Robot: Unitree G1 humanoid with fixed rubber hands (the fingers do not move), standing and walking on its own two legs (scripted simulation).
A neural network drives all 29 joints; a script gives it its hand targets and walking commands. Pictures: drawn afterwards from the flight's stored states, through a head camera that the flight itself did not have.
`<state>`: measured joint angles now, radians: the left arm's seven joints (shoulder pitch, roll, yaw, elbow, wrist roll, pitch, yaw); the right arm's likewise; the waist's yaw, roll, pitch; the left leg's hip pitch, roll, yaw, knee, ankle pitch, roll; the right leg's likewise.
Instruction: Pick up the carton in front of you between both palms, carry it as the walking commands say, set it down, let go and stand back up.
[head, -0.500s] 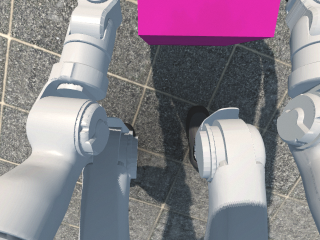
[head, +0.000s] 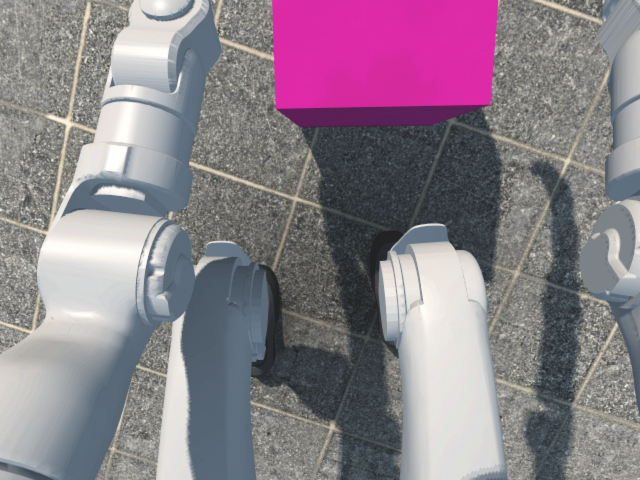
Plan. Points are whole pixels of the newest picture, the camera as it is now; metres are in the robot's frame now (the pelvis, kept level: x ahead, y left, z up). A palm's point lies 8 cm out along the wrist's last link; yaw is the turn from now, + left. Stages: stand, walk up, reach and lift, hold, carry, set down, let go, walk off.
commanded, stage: set down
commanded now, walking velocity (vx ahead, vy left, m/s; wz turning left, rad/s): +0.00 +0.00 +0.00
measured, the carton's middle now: (372, 35) +0.55 -0.12 -0.29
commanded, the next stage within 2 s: let go in 0.76 s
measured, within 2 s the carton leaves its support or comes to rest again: neither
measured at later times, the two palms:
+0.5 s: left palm out of the picture +0.58 +0.06 +0.02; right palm out of the picture +0.53 -0.33 +0.02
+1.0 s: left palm out of the picture +0.53 +0.08 +0.14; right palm out of the picture +0.49 -0.32 +0.14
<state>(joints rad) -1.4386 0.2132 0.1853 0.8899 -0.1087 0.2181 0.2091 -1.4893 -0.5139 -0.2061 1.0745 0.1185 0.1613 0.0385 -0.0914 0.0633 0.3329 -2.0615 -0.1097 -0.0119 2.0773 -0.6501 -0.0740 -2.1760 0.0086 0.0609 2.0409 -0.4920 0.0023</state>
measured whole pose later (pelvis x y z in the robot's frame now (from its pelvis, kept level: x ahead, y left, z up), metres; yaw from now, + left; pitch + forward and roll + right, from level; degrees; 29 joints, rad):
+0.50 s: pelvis +0.02 -0.01 +0.13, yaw -1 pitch +45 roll +5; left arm -1.26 0.17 0.26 0.75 -0.02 0.27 0.18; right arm -1.30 -0.46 -0.30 0.91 0.03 0.23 0.08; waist -0.07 0.04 0.06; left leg -1.85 -0.09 -0.04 1.59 -0.53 -0.07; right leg -1.96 0.03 0.06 1.57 -0.40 -0.01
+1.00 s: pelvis +0.05 -0.02 +0.26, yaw -3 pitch +42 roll +3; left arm -0.90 0.09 0.27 0.65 0.13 0.21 0.12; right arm -0.97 -0.35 -0.34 0.80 -0.13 0.17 0.13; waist -0.05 0.04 -0.01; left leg -1.38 -0.05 -0.07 1.01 -0.36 -0.06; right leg -1.47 0.03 0.05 1.00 -0.26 -0.02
